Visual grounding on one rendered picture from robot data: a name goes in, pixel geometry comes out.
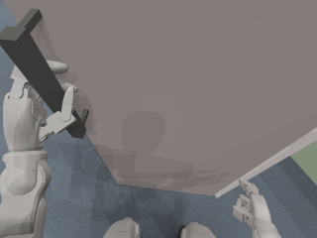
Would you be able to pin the right robot thigh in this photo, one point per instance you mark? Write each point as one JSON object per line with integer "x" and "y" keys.
{"x": 196, "y": 231}

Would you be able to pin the fridge door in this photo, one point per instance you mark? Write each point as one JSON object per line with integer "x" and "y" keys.
{"x": 184, "y": 95}

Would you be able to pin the robot right hand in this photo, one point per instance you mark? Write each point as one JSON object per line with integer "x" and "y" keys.
{"x": 250, "y": 210}

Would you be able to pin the robot left hand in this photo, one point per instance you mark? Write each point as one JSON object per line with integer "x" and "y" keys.
{"x": 23, "y": 112}

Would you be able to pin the right robot forearm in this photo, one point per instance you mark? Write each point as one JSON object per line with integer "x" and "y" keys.
{"x": 264, "y": 229}

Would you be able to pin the left robot thigh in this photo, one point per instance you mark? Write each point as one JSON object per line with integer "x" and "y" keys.
{"x": 125, "y": 228}

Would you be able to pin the handle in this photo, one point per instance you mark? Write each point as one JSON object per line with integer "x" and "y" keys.
{"x": 21, "y": 48}

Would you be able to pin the robot thigh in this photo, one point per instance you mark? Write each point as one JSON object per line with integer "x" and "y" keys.
{"x": 196, "y": 231}
{"x": 125, "y": 228}

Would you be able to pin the left robot forearm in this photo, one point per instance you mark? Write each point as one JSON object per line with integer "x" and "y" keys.
{"x": 23, "y": 187}

